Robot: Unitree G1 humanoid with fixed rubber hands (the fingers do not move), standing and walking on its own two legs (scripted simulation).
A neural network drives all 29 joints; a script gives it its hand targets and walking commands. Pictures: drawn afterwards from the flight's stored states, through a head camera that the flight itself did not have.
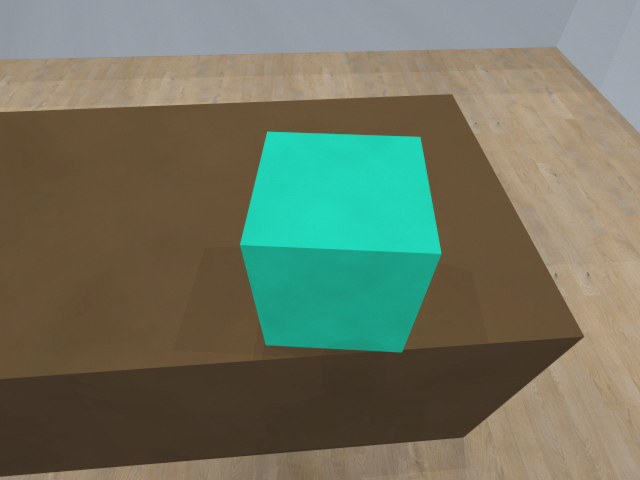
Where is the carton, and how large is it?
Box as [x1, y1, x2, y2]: [240, 132, 440, 352]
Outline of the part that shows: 267,132 240,243 265,343 270,345 401,352 440,256 440,248 420,137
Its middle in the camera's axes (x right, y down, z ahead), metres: +0.02 +0.02 +0.56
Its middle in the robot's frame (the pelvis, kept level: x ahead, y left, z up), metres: +0.41 -0.02 +0.03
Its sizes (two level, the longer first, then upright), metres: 0.210 0.200 0.250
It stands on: a pedestal, 0.67 m high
